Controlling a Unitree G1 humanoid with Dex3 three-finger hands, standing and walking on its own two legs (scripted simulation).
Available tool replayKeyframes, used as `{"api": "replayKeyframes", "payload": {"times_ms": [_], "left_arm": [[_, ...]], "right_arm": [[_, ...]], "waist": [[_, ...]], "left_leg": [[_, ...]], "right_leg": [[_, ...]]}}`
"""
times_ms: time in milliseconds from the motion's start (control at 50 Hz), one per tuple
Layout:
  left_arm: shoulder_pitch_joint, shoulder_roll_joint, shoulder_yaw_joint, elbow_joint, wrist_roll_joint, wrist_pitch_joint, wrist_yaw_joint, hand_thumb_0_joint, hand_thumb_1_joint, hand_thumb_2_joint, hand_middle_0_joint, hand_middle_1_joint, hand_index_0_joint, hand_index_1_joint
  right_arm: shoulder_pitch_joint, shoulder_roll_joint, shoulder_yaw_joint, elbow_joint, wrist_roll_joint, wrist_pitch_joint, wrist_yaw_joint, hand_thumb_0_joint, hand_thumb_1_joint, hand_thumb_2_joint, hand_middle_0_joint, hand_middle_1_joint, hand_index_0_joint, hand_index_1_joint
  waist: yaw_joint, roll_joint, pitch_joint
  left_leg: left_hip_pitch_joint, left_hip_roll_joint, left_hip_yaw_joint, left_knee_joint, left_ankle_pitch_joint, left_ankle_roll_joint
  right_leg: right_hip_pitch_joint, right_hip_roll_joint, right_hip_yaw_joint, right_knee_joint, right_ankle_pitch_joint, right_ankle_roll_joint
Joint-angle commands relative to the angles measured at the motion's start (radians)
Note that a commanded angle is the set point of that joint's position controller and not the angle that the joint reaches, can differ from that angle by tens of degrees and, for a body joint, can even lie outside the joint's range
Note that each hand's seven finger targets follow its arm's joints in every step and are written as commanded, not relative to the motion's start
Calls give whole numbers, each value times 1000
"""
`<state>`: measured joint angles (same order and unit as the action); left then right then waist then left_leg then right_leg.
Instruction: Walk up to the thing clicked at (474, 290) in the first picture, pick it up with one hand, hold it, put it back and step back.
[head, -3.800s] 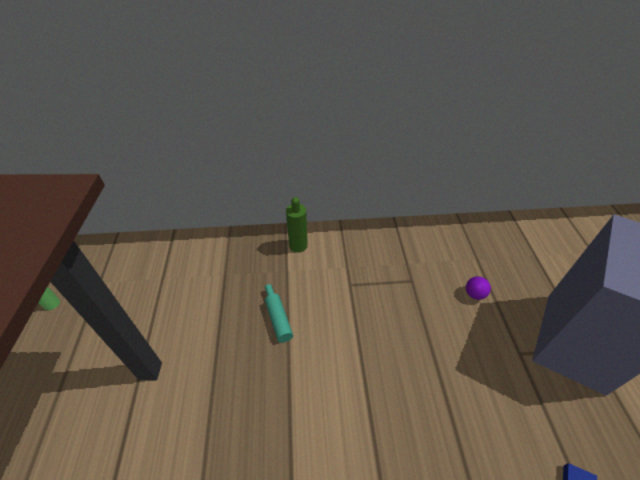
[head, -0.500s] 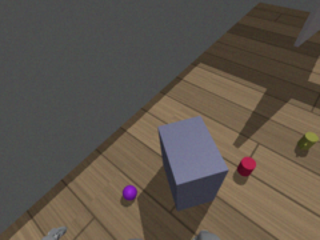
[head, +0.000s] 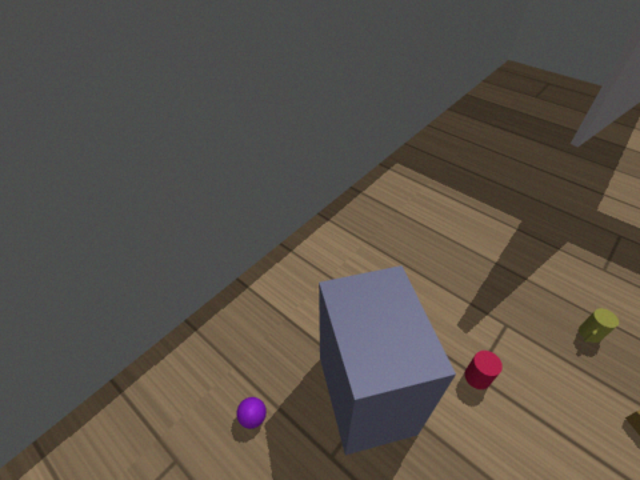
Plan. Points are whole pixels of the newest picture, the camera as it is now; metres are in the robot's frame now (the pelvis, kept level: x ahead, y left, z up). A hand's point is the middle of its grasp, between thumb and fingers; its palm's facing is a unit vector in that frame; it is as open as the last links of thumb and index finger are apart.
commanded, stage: walk up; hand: left
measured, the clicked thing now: (251, 412) +0.44 +0.25 -0.73
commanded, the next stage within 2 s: none
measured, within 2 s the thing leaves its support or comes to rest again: neither
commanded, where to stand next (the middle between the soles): +0.06 +0.00 m, yaw +0 degrees
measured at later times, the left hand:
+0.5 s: hand out of the picture +0.10 +0.25 -0.14, palm faces +0.01 -0.94 -0.35, open 7.4 cm
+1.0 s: hand out of the picture +0.10 +0.25 -0.14, palm faces +0.01 -0.93 -0.36, open 7.4 cm
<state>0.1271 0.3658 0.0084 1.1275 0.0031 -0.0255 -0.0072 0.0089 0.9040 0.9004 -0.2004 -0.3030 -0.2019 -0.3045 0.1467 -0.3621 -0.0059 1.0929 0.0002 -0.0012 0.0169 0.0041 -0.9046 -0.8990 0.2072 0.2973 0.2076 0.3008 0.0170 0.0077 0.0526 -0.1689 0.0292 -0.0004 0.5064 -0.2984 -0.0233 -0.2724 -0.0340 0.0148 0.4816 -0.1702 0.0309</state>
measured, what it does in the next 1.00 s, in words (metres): stands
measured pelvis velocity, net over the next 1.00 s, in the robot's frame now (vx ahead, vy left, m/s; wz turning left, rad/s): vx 0.02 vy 0.00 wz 0.02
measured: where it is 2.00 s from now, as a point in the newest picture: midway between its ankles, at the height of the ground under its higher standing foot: outside the picture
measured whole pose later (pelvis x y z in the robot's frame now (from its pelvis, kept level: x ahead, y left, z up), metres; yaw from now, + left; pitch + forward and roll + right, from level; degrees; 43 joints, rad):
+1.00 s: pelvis +0.02 +0.00 +0.01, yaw +1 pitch -2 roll +0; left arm 0.06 0.34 0.02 1.15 0.02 -0.02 -0.01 0.01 0.90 0.90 -0.20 -0.30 -0.20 -0.30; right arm 0.12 -0.36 -0.02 1.13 0.00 0.01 0.01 0.00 -0.91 -0.90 0.21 0.30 0.21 0.30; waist 0.00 0.02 0.06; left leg -0.08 0.03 -0.01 0.35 -0.24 -0.03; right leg -0.19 -0.04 0.00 0.37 -0.14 0.03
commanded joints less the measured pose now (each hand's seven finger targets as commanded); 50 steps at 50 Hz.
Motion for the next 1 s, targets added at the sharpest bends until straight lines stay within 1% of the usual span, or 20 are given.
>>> {"api": "replayKeyframes", "payload": {"times_ms": [0,20,40,120,160,180,220,240,300,340,520,540,660,740,760,800,840,880,920,980], "left_arm": [[-78,198,31,-56,-10,-28,18,0,900,900,-200,-300,-200,-300],[-88,199,31,-52,-8,-27,18,0,900,900,-200,-300,-200,-300],[-84,198,31,-48,-8,-27,19,0,900,900,-200,-300,-200,-300],[-99,197,31,-35,-4,-26,20,0,900,900,-200,-300,-200,-300],[-108,191,29,-32,-5,-23,20,0,900,900,-200,-300,-200,-300],[-114,191,30,-33,-3,-23,21,0,900,900,-200,-300,-200,-300],[-111,189,30,-27,-1,-23,20,0,900,900,-200,-300,-200,-300],[-110,189,32,-22,0,-22,21,0,900,900,-200,-300,-200,-300],[-118,192,37,-26,3,-25,21,0,900,900,-200,-300,-200,-300],[-130,193,39,-27,6,-25,22,0,900,900,-200,-300,-200,-300],[-132,191,45,-33,8,-21,20,0,900,900,-200,-300,-200,-300],[-136,191,47,-35,9,-21,19,0,900,900,-200,-300,-200,-300],[-134,190,49,-40,11,-18,17,0,900,900,-200,-300,-200,-300],[-123,184,49,-40,7,-18,18,0,900,900,-200,-300,-200,-300],[-136,189,50,-44,9,-17,17,0,900,900,-200,-300,-200,-300],[-125,188,49,-40,7,-16,18,0,900,900,-200,-300,-200,-300],[-123,187,49,-43,8,-16,18,0,900,900,-200,-300,-200,-300],[-136,189,50,-47,9,-16,18,0,900,900,-200,-300,-200,-300],[-131,188,49,-44,7,-14,18,0,900,900,-200,-300,-200,-300],[-128,185,49,-42,8,-14,18,0,900,900,-200,-300,-200,-300]], "right_arm": [[-52,-217,-45,-47,3,-21,-14,0,-900,-900,200,300,200,300],[-58,-218,-48,-46,4,-19,-15,0,-900,-900,200,300,200,300],[-63,-217,-49,-44,5,-18,-15,0,-900,-900,200,300,200,300],[-74,-209,-52,-34,6,-12,-15,0,-900,-900,200,300,200,300],[-86,-206,-51,-29,4,-10,-14,0,-900,-900,200,300,200,300],[-89,-209,-53,-28,3,-10,-14,0,-900,-900,200,300,200,300],[-105,-205,-51,-28,3,-10,-13,0,-900,-900,200,300,200,300],[-112,-201,-51,-26,4,-9,-12,0,-900,-900,200,300,200,300],[-106,-197,-49,-26,3,-8,-10,0,-900,-900,200,300,200,300],[-104,-196,-50,-22,2,-7,-10,0,-900,-900,200,300,200,300],[-99,-194,-46,-20,-3,-9,-9,0,-900,-900,200,300,200,300],[-96,-198,-48,-22,-4,-9,-9,0,-900,-900,200,300,200,300],[-76,-201,-47,-18,-5,-11,-12,0,-900,-900,200,300,200,300],[-67,-199,-46,-19,-4,-11,-13,0,-900,-900,200,300,200,300],[-63,-203,-47,-19,-5,-10,-14,0,-900,-900,200,300,200,300],[-66,-199,-46,-22,-4,-10,-13,0,-900,-900,200,300,200,300],[-57,-202,-47,-22,-4,-9,-13,0,-900,-900,200,300,200,300],[-46,-202,-48,-19,-5,-9,-14,0,-900,-900,200,300,200,300],[-55,-200,-47,-19,-5,-9,-14,0,-900,-900,200,300,200,300],[-54,-201,-46,-22,-3,-9,-14,0,-900,-900,200,300,200,300]], "waist": [[-8,7,-98],[-14,0,-94],[-11,-9,-106],[-17,-33,-119],[-14,-22,-96],[-18,-21,-104],[-11,-20,-105],[-11,-23,-93],[-13,-28,-101],[-18,-31,-99],[-12,-8,-73],[-16,-3,-74],[-16,-14,-90],[-14,-16,-85],[-18,-22,-80],[-14,-18,-82],[-17,-22,-91],[-23,-27,-88],[-18,-14,-81],[-18,-15,-80]], "left_leg": [[-10,92,-87,-136,197,62],[-7,92,-84,-144,195,60],[14,95,-81,-146,214,61],[46,92,-68,-156,236,57],[31,91,-74,-184,211,53],[34,95,-77,-193,215,54],[42,94,-73,-199,221,52],[46,93,-71,-202,215,51],[58,92,-67,-200,220,49],[52,92,-65,-211,202,46],[18,83,-69,-233,139,42],[12,85,-71,-234,133,43],[9,87,-73,-236,127,47],[13,83,-74,-223,160,47],[1,79,-73,-225,143,46],[21,82,-76,-222,169,47],[26,85,-72,-219,173,49],[21,80,-70,-218,166,48],[20,82,-73,-221,172,48],[14,85,-79,-226,184,49]], "right_leg": [[112,-81,79,-82,181,-52],[117,-84,75,-90,182,-51],[123,-88,75,-96,202,-51],[136,-98,73,-112,218,-48],[135,-94,69,-125,183,-39],[150,-95,64,-130,179,-39],[155,-97,63,-132,193,-36],[141,-94,62,-142,177,-34],[152,-98,66,-155,172,-34],[160,-100,67,-163,158,-35],[158,-91,70,-175,93,-35],[168,-89,64,-177,84,-35],[183,-92,67,-168,96,-39],[177,-85,60,-169,101,-37],[185,-90,65,-171,108,-37],[177,-88,60,-161,115,-38],[179,-89,58,-163,128,-38],[177,-90,65,-167,113,-38],[167,-86,61,-161,107,-39],[185,-85,53,-157,129,-36]]}}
